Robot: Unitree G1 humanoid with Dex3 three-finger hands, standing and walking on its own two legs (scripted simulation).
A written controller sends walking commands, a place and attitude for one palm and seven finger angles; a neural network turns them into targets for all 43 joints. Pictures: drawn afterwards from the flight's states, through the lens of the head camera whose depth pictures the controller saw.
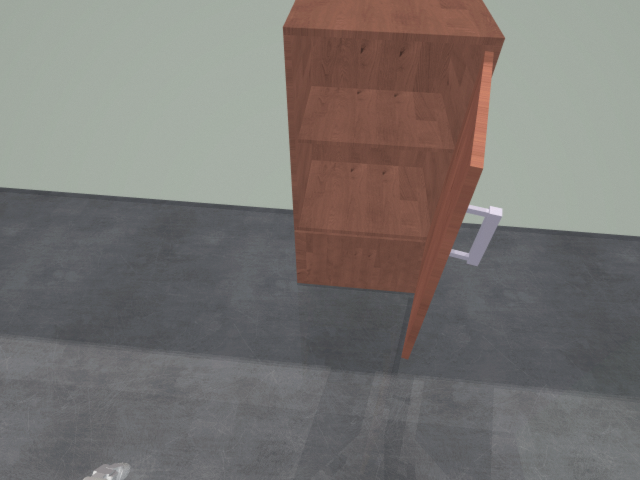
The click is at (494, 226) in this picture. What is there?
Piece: cupboard door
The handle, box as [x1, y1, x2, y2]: [449, 205, 501, 265]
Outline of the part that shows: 501,208 490,206 487,209 469,205 466,212 482,215 485,217 469,252 466,253 451,249 449,255 466,259 467,263 477,265 501,217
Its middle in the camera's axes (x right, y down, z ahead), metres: +0.27 -0.01 +0.68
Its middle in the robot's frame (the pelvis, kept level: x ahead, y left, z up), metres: +0.53 -0.24 -0.02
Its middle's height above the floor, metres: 0.75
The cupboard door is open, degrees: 77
